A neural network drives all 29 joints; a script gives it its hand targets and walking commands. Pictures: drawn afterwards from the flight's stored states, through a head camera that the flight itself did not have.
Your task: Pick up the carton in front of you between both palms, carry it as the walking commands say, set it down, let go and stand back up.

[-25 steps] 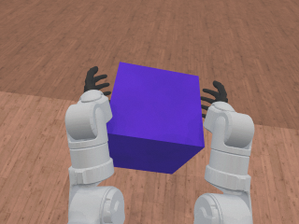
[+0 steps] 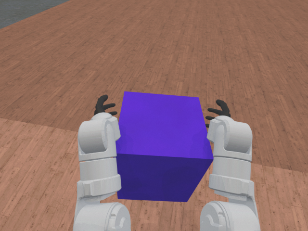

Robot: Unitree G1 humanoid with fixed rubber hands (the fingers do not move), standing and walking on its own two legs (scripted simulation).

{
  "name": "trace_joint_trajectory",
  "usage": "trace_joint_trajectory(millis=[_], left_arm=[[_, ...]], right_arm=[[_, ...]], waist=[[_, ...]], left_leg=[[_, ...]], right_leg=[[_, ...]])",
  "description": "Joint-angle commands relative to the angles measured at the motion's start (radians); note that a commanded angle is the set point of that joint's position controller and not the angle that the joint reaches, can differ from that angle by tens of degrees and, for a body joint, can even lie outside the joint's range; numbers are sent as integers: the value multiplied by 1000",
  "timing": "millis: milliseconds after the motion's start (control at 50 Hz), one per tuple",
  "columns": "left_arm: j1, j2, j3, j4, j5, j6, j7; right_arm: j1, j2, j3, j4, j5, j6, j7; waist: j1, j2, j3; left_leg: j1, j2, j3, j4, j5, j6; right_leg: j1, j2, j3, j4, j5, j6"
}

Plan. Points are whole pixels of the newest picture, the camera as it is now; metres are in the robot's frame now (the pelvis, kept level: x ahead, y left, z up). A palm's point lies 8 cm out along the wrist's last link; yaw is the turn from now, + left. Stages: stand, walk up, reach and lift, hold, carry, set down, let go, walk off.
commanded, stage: carry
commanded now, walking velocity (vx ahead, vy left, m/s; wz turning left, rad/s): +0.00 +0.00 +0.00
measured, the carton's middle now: (157, 149) +0.36 +0.02 +0.03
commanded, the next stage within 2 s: none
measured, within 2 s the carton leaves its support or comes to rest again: neither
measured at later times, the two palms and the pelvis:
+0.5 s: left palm (108, 129) +0.33 +0.13 +0.14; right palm (225, 138) +0.33 -0.15 +0.13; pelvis +0.00 +0.00 +0.00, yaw +0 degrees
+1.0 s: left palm (114, 135) +0.31 +0.12 +0.15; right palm (234, 144) +0.31 -0.17 +0.13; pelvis -0.01 -0.02 +0.01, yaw +1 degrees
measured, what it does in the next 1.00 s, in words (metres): stands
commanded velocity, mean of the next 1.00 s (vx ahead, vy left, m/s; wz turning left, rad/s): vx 0.00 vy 0.00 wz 0.00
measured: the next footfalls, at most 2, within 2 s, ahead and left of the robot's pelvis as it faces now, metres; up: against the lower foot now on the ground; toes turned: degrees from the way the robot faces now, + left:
left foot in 1.94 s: +0.16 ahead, +0.07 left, +0.02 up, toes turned +5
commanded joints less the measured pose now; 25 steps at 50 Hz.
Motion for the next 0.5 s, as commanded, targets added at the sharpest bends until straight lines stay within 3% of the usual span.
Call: trace_joint_trajectory(millis=[0,20,40,60,100,120,140,160,180,200,220,260,280,300,320,340,360,380,400,420,440,460,480], left_arm=[[-556,-851,-502,178,-271,-18,-184],[-585,-899,-536,164,-280,-38,-188],[-609,-913,-519,141,-271,-60,-190],[-629,-964,-552,110,-297,-68,-195],[-611,-928,-573,99,-310,-93,-190],[-576,-889,-548,132,-280,-96,-187],[-527,-913,-532,161,-268,-98,-178],[-585,-913,-575,67,-269,-112,-180],[-568,-906,-567,95,-281,-107,-179],[-525,-919,-556,129,-287,-111,-181],[-523,-881,-559,83,-269,-113,-181],[-424,-849,-529,146,-246,-102,-172],[-462,-869,-558,96,-241,-103,-179],[-527,-887,-574,90,-260,-114,-178],[-454,-895,-557,92,-270,-112,-182],[-457,-883,-557,123,-266,-109,-182],[-486,-896,-581,84,-296,-117,-183],[-473,-854,-564,79,-264,-116,-180],[-464,-853,-564,56,-244,-113,-173],[-462,-843,-562,44,-266,-113,-177],[-441,-840,-553,83,-232,-107,-174],[-414,-849,-534,117,-236,-98,-173],[-481,-878,-615,14,-292,-110,-179]], right_arm=[[-618,864,516,72,304,-9,189],[-662,863,513,15,289,-37,191],[-688,911,541,30,306,-43,193],[-722,938,553,-49,324,-66,194],[-635,952,571,28,320,-79,195],[-618,913,553,61,312,-77,195],[-652,899,559,12,324,-91,191],[-639,924,574,3,306,-99,190],[-600,920,591,10,308,-101,188],[-625,904,593,-47,320,-108,183],[-660,911,610,-61,322,-111,178],[-571,872,591,3,312,-105,178],[-605,877,600,-53,319,-113,181],[-590,891,612,-21,307,-109,182],[-640,891,629,-110,334,-118,181],[-609,877,616,-60,319,-112,178],[-606,875,631,-75,327,-111,173],[-585,893,627,-26,339,-112,178],[-573,884,641,-48,328,-105,181],[-576,904,661,-84,373,-110,186],[-565,874,621,-45,325,-105,185],[-601,858,641,-76,340,-107,181],[-563,871,629,-95,332,-108,181]], waist=[[-32,33,-363],[-13,63,-381],[-21,46,-379],[-21,51,-410],[-8,39,-414],[-19,47,-384],[-6,26,-364],[-28,24,-383],[-33,13,-397],[-6,-44,-415],[-34,-1,-362],[-22,26,-368],[-30,37,-376],[-15,-12,-341],[-29,-13,-362],[-12,49,-361],[-23,33,-369],[-22,19,-391],[-12,-18,-406],[-28,-80,-403],[-26,-17,-363],[-30,34,-342],[-14,24,-392]], left_leg=[[224,174,-143,-37,880,-12],[246,175,-127,-36,858,5],[254,182,-128,-26,955,-7],[312,208,-132,-5,1055,-17],[302,211,-146,-22,1050,-14],[295,202,-139,-28,978,-7],[250,183,-121,-49,917,-5],[262,204,-141,-67,910,-32],[250,203,-134,-58,895,-10],[257,196,-134,-70,818,-10],[210,181,-132,-75,735,-10],[231,181,-133,-106,687,-3],[226,198,-143,-104,700,-19],[203,181,-133,-108,751,-13],[231,210,-139,-96,773,-22],[246,194,-130,-84,730,-14],[200,187,-136,-78,758,-20],[203,177,-133,-83,691,-6],[216,178,-116,-63,763,-10],[194,198,-141,-91,719,-22],[192,173,-125,-85,678,4],[186,177,-116,-91,710,-32],[211,146,-114,-83,587,9]], right_leg=[[128,-97,79,12,515,-32],[120,-93,79,21,522,-44],[113,-73,52,44,464,-38],[93,-64,50,7,398,-26],[118,-57,48,-18,365,-34],[111,-69,65,-19,383,-45],[120,-83,82,-11,474,-51],[127,-80,67,-1,419,-31],[147,-67,54,1,420,-33],[145,-86,68,-15,399,-42],[123,-82,74,-30,419,-34],[103,-93,87,-31,348,-46],[124,-77,51,-24,314,-32],[97,-83,66,1,361,-35],[100,-83,63,-18,341,-37],[73,-94,80,-45,350,-39],[136,-95,82,-36,375,-32],[166,-105,86,-28,418,-40],[185,-108,91,-8,501,-46],[214,-102,67,-23,516,-41],[147,-108,104,-34,513,-49],[134,-101,90,-36,453,-38],[178,-111,93,-32,473,-43]])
